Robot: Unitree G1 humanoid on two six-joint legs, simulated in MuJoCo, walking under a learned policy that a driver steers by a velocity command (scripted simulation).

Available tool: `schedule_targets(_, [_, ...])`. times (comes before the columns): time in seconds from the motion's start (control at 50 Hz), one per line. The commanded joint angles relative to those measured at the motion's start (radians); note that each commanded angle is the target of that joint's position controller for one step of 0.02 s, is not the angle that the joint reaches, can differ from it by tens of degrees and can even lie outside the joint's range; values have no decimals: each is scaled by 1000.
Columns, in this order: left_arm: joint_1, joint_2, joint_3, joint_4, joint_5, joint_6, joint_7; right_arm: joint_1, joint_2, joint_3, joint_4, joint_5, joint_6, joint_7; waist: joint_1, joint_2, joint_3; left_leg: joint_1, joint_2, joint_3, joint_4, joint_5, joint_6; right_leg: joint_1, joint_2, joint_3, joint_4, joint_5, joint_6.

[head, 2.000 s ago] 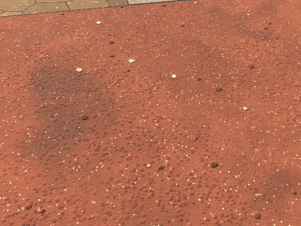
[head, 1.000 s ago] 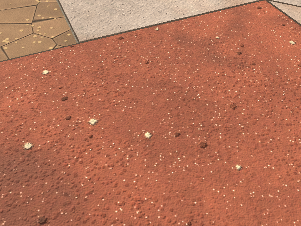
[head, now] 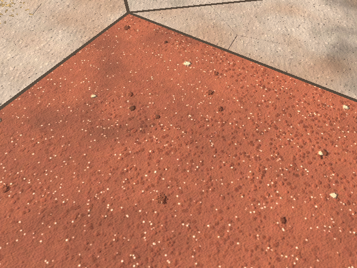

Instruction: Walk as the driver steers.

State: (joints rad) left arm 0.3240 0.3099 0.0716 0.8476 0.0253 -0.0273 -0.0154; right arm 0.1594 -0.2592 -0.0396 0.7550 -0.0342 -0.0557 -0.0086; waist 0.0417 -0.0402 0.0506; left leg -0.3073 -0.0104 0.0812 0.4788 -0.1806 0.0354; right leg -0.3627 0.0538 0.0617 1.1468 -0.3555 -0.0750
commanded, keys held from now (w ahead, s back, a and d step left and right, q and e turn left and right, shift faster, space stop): w+e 0.58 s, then w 0.42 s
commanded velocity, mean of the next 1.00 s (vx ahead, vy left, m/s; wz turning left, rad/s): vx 0.50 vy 0.00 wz -0.46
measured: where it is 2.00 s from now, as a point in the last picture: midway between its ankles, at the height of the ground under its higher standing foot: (271, 161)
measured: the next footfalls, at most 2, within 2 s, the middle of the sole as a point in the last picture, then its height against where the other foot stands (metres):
right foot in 0.38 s outside the picture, level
left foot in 0.92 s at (218, 212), level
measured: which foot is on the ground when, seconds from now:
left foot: down 0.00-0.40, up 0.42-0.90, down 0.92-1.00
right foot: up 0.00-0.36, down 0.38-0.94, up 0.96-1.00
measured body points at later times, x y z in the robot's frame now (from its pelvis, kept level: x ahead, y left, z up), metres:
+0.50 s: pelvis +0.26 -0.07 -0.01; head +0.29 -0.10 +0.44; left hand +0.48 +0.13 -0.11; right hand +0.23 -0.35 -0.14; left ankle +0.18 +0.10 -0.64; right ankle +0.29 -0.14 -0.74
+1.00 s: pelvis +0.55 -0.14 -0.01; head +0.57 -0.15 +0.44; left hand +0.65 +0.11 -0.15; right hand +0.59 -0.44 -0.11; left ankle +0.66 -0.10 -0.74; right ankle +0.33 -0.15 -0.66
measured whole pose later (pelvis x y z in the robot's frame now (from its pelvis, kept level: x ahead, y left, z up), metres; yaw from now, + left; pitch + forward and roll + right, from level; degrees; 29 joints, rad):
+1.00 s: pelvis +0.55 -0.14 -0.01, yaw -26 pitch +0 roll +0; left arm 0.41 0.27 0.04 0.92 0.02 -0.06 0.01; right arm 0.13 -0.26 -0.03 0.73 -0.03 -0.05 0.01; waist 0.05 -0.01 0.05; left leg -0.42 -0.03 0.07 0.58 -0.17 0.08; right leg -0.13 0.12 0.10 0.98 -0.44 -0.09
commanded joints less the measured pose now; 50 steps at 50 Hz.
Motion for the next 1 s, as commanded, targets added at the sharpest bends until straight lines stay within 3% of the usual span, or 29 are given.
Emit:
schedule_targets(0.02, [33,43,6,-58,11,18,-24,100,-93,-25,-7,13,-31,4,-29,146,-38,160,278,-260,-290,95,114,-183,-91,19,20,49,13])
schedule_targets(0.12, [-142,20,-8,-129,10,25,-49,152,-105,-32,31,17,-46,11,-45,129,-6,210,275,-86,-336,222,126,-325,-123,-10,-105,195,37])
schedule_targets(0.18, [-243,-4,-23,-164,6,18,-62,169,-111,-34,47,17,-44,12,-62,126,9,211,245,19,-333,270,104,-287,-121,-60,-287,316,37])
schedule_targets(0.26, [-354,-3,-31,-206,12,17,-74,222,-145,-42,74,18,-37,3,-88,126,34,273,271,83,-314,327,82,-224,-109,-135,-462,301,5])
schedule_targets(0.3, [-368,10,-27,-217,20,19,-71,249,-163,-46,90,17,-23,-2,-88,128,31,343,288,112,-251,467,72,-199,-81,-164,-511,216,-24])
schedule_targets(0.32, [-353,17,-23,-215,24,20,-65,255,-177,-48,97,16,-15,-6,-77,138,13,370,292,133,-183,629,65,-155,-50,-184,-529,157,-43])
schedule_targets(0.36, [-195,46,-4,-173,29,11,-50,258,-202,-51,100,18,5,-10,-5,138,-89,372,290,166,94,851,56,41,31,-202,-583,84,-94])
schedule_targets(0.38, [-15,82,18,-113,36,3,-35,245,-198,-47,86,17,10,-9,74,87,-190,251,267,187,340,726,28,281,38,-159,-648,107,-129])
schedule_targets(0.4, [76,195,51,-106,42,6,-18,274,-114,-25,23,30,5,4,81,-101,-321,-113,190,190,688,201,-25,615,-237,241,-687,-82,-227])
schedule_targets(0.42, [61,258,65,-132,1,16,-9,210,-121,-30,-40,16,-1,15,57,-179,-381,-375,13,40,925,-385,-66,708,-415,702,-840,37,-320])
schedule_targets(0.44, [71,230,60,-115,-9,23,1,94,-158,-37,-60,10,-4,17,86,-37,-269,-474,67,-81,932,-296,-55,660,-373,551,-845,187,-297])
schedule_targets(0.46, [28,180,48,-99,-16,19,10,92,-128,-24,-59,22,-15,19,42,-6,-153,-458,109,-86,853,-205,-47,526,-343,412,-844,313,-273])
schedule_targets(0.48, [-18,135,36,-99,-17,12,13,115,-122,-23,-40,19,-16,17,-8,34,-89,-388,140,-90,750,-175,-45,401,-284,322,-859,419,-228])
schedule_targets(0.5, [-56,111,27,-101,-23,4,16,133,-121,-24,-36,0,-3,17,-48,26,-63,-323,151,-97,697,-170,-55,311,-236,267,-872,477,-207])
schedule_targets(0.54, [-77,92,18,-109,-26,-14,11,171,-114,-23,-23,-17,30,23,-79,9,-84,-248,147,-88,653,-156,-74,238,-192,221,-896,524,-207])
schedule_targets(0.6, [-25,114,26,-89,-22,-27,5,106,-94,-20,-43,-12,46,30,-66,12,-55,-291,138,-73,553,-60,-92,201,-167,209,-947,450,-207])
schedule_targets(0.7, [88,92,15,-38,-24,-40,7,-64,-83,-14,-85,-7,38,35,2,-6,-8,-378,129,-71,332,137,-79,300,-168,194,-970,496,-161])
schedule_targets(0.8, [168,101,9,5,-13,-44,21,-201,-80,-5,-132,2,24,44,50,-9,20,-381,81,-45,177,172,-35,422,-198,189,-934,610,-142])
schedule_targets(0.86, [149,119,9,20,-5,-45,32,-167,-95,-9,-132,5,13,43,12,-26,30,-266,43,-39,90,98,12,443,-224,182,-891,743,-112])
schedule_targets(0.9, [116,139,11,25,-1,-48,33,6,-126,-26,-75,8,5,25,-66,-29,-52,-28,-26,-13,52,16,49,432,-199,148,-712,1022,-81])
schedule_targets(0.92, [100,137,8,27,-2,-50,29,162,-146,-37,-29,4,-4,12,-143,4,-136,175,-11,-25,-3,54,76,369,-156,105,-518,997,-63])
schedule_targets(0.94, [111,84,-8,0,-6,-56,26,328,-217,-53,-6,-16,-10,-5,-196,98,-265,423,201,-256,-12,-56,125,196,-96,69,-226,685,-48])
schedule_targets(0.96, [248,10,-17,1,-39,-54,21,342,-309,-78,10,-23,-5,2,-122,350,-349,613,442,-757,-135,-80,269,-122,109,3,101,-109,-2])
schedule_targets(0.98, [181,84,-8,14,1,-51,26,260,-216,-60,4,12,4,15,-100,174,-239,503,402,-807,-200,-158,249,-214,48,89,168,-115,-22])
schedule_targets(1.0, [103,84,-5,1,-1,-50,19,164,-153,-45,-10,21,3,18,-73,99,-108,363,371,-626,-209,-146,233,-225,-2,78,145,-25,-21])
Keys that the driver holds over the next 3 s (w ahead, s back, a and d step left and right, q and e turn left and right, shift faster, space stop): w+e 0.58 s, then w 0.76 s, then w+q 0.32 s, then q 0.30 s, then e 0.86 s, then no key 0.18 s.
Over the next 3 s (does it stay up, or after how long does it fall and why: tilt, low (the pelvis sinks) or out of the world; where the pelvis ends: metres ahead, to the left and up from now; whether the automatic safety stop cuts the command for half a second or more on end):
stays up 1.00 -0.36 0.00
